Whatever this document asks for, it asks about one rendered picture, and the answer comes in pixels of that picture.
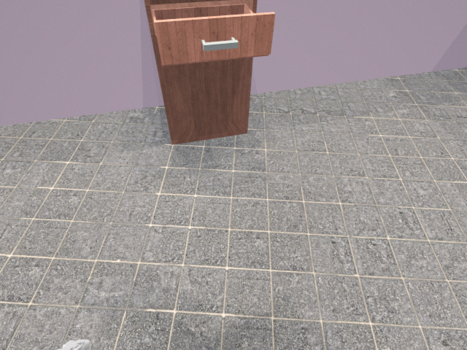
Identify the drawer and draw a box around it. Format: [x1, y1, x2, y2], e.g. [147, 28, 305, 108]
[152, 4, 275, 66]

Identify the cabinet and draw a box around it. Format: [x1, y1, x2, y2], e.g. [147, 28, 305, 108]
[144, 0, 257, 145]

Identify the handle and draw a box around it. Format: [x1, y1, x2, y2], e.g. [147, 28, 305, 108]
[201, 37, 239, 51]

